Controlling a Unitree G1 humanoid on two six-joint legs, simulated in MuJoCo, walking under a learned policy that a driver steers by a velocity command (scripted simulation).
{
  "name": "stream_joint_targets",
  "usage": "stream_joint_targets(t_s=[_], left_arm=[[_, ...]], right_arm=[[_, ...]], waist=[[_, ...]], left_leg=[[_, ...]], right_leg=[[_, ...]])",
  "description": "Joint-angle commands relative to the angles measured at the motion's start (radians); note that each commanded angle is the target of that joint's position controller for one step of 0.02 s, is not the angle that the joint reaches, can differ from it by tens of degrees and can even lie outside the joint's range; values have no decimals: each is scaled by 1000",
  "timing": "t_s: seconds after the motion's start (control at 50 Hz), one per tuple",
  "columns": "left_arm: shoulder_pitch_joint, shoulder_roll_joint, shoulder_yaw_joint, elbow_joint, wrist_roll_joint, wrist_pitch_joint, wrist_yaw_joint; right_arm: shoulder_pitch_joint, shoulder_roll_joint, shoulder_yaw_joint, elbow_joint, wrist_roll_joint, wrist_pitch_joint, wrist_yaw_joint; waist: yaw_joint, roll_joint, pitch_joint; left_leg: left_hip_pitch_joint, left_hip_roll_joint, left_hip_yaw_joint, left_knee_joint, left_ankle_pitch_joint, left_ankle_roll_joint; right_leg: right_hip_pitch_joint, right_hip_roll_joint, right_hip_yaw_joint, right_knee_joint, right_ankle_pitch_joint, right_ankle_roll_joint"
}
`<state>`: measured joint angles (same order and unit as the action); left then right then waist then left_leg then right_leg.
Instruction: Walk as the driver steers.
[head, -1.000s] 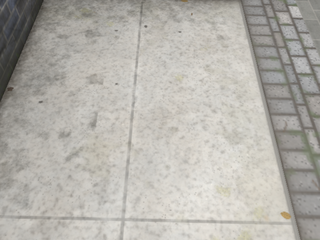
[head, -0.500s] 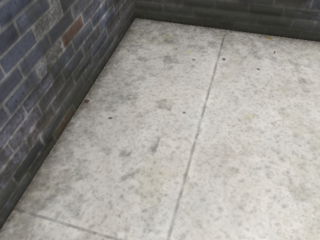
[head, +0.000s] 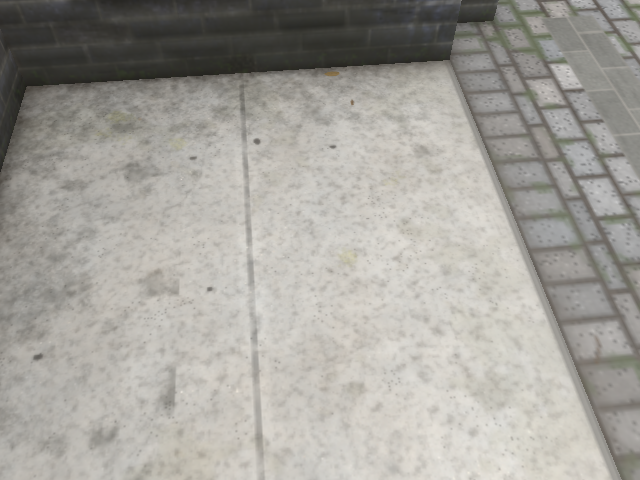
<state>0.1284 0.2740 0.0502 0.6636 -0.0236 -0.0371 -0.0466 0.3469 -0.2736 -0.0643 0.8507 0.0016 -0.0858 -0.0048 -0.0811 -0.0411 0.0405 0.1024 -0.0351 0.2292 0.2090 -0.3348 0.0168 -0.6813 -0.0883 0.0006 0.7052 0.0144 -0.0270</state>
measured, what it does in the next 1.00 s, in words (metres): walks ahead: right foot, then left foot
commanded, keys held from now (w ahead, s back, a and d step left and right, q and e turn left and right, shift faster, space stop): w+e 0.26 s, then w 0.08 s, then w+q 0.54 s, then w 0.06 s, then no key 0.06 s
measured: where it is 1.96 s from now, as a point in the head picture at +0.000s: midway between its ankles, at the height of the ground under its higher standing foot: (312, 343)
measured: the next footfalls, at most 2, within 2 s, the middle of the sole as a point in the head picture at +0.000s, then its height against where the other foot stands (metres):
right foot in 0.10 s outside the picture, level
left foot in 0.64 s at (284, 432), level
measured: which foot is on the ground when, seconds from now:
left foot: down 0.00-0.12, up 0.14-0.62, down 0.64-1.00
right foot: up 0.00-0.08, down 0.10-0.64, up 0.66-1.00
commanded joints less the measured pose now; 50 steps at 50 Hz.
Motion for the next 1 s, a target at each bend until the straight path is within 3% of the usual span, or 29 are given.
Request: stream_joint_targets(t_s=[0.02, 0.06, 0.08, 0.1, 0.12, 0.14, 0.16, 0.18, 0.2, 0.22, 0.24, 0.3, 0.34, 0.4, 0.46, 0.52, 0.58, 0.62, 0.64, 0.66, 0.68, 0.7, 0.72, 0.74, 0.78, 0.84, 0.88, 0.94, 1.0], left_arm=[[-113, 51, 8, -126, -2, -16, -23], [-43, 97, 31, -127, -1, -7, -25], [60, 137, 52, -110, -4, -1, -21], [218, 187, 83, -75, -4, 4, -7], [321, 262, 104, -49, -5, 19, 17], [254, 331, 107, -86, -1, 6, 18], [277, 244, 84, -95, 6, -8, 11], [244, 203, 72, -84, 11, -20, 11], [182, 179, 64, -84, 5, -28, 8], [124, 150, 55, -94, 9, -32, 11], [91, 139, 49, -107, 19, -33, 16], [90, 147, 48, -83, 16, -41, 30], [117, 159, 48, -58, 17, -40, 43], [146, 155, 41, -28, 15, -38, 48], [200, 177, 41, 7, 15, -42, 40], [230, 185, 44, 42, 15, -37, 39], [211, 199, 51, 57, 14, -23, 49], [171, 196, 48, 45, 20, -11, 58], [178, 167, 33, 21, 37, -12, 68], [292, 79, 6, -10, 41, -34, 60], [255, 125, 5, -3, 30, -59, 47], [160, 171, 17, -28, -3, -76, 34], [98, 163, 12, -43, 0, -87, 33], [64, 158, 15, -53, 22, -91, 36], [87, 150, 20, -56, 41, -81, 42], [90, 119, 12, -51, 46, -60, 51], [17, 100, 4, -67, 45, -58, 55], [-74, 71, -7, -71, 38, -67, 44], [-154, 75, -4, -86, 38, -83, 28]], right_arm=[[-12, -196, -45, -53, 11, 11, -12], [-21, -232, -54, -61, 16, 29, -21], [-28, -245, -57, -67, 18, 37, -25], [-50, -238, -52, -78, 26, 37, -27], [-11, -162, -27, -99, -3, 24, -24], [50, -67, 7, -158, -10, -9, -9], [-57, -170, -12, -176, 18, -46, 10], [-126, -176, -12, -208, 47, -59, 17], [-134, -158, -6, -207, 31, -63, 11], [-128, -164, -13, -197, 7, -57, 5], [-108, -168, -17, -191, -2, -44, 6], [-86, -135, -8, -182, -18, -14, 4], [-152, -108, 4, -201, -20, -8, 1], [-246, -80, 20, -207, -7, -14, 13], [-326, -90, 21, -227, 14, -21, 27], [-371, -106, 16, -257, 19, -24, 45], [-315, -122, 7, -261, 20, -23, 60], [-112, -172, -26, -210, 13, -17, 53], [35, -231, -45, -191, 11, -13, 45], [85, -319, -65, -188, 6, -12, 48], [110, -226, -44, -187, 23, -10, 51], [56, -187, -33, -198, 18, -5, 44], [7, -180, -31, -213, 11, 1, 40], [-34, -166, -25, -222, 8, 6, 38], [-71, -152, -17, -237, 0, 8, 32], [-61, -169, -23, -224, 9, 7, 16], [-38, -187, -30, -209, 15, 12, 4], [-1, -177, -25, -181, 18, 21, -7], [58, -171, -21, -142, 17, 36, -15]], waist=[[21, 88, 56], [81, 138, -25], [142, 148, -88], [234, 123, -166], [243, -33, -248], [130, -225, -370], [210, -82, -417], [192, -35, -263], [133, 69, -148], [96, 74, -113], [69, 51, -90], [49, 28, -74], [74, 11, -50], [129, -26, -39], [176, -35, -14], [186, -32, 20], [141, -46, -3], [29, -24, -139], [-26, 53, -254], [35, 308, -347], [-5, 266, -383], [-15, 192, -241], [-1, 90, -160], [26, 36, -94], [76, 85, -77], [88, 101, -67], [66, 101, -48], [22, 125, -51], [-12, 131, -38]], left_leg=[[1, 310, -40, 32, 790, 109], [42, 311, -20, 195, 1123, 94], [20, 306, -18, 345, 1191, 85], [-98, 272, 0, 564, 1104, 57], [-372, 203, -12, 881, 512, 19], [-763, -30, -167, 1237, -255, -32], [-858, 17, -360, 1275, -217, -16], [-898, 58, -349, 1215, -137, 2], [-868, 103, -337, 1109, -70, 3], [-807, 135, -334, 1020, -32, -6], [-749, 149, -334, 992, -7, -17], [-702, 157, -293, 880, 57, -70], [-712, 155, -273, 753, 177, -94], [-657, 134, -247, 513, 416, -87], [-660, 118, -241, 405, 492, -57], [-763, 109, -250, 353, 383, -5], [-717, 74, -237, 329, 240, 50], [-421, -3, -177, 296, 267, 99], [-151, 110, -346, 317, 341, 153], [186, 332, -860, 226, 171, 336], [268, 356, -1039, 108, -1, 341], [168, 338, -911, 91, -27, 299], [39, 300, -806, 83, 43, 274], [-78, 265, -730, 67, 154, 263], [-192, 215, -656, 32, 310, 261], [-274, 183, -571, 15, 433, 270], [-302, 155, -532, 15, 440, 249], [-315, 120, -475, 29, 402, 199], [-273, 130, -483, 92, 521, 169]], right_leg=[[4, 37, -66, -65, -58, -43], [136, 110, -118, -57, -165, -87], [272, 144, -126, -66, -196, -115], [523, 170, -105, -146, -131, -157], [826, 13, 146, -149, -91, -214], [1090, -232, 767, -297, -240, -431], [1088, -244, 813, -396, -314, -407], [965, -209, 662, -409, -286, -357], [795, -158, 540, -416, -176, -317], [685, -121, 459, -423, -77, -294], [600, -94, 416, -447, -10, -289], [477, -70, 314, -482, 134, -292], [442, -38, 243, -493, 150, -269], [445, 3, 147, -488, 58, -207], [513, -53, 168, -496, -49, -199], [671, -124, 184, -462, 7, -190], [763, -151, 147, -381, 241, -153], [726, -84, 57, -127, 556, -108], [554, -41, 12, 137, 379, -67], [135, 156, -9, 515, -283, 23], [-20, 155, 127, 607, -555, 20], [-98, 102, 137, 630, -486, 10], [-88, 63, 117, 581, -416, 3], [-65, 35, 103, 497, -370, 9], [25, 10, 98, 402, -320, 31], [43, 15, 68, 289, -275, 79], [43, 28, 63, 154, -157, 100], [121, 55, 48, -54, 43, 103], [172, 95, 34, -163, 128, 76]])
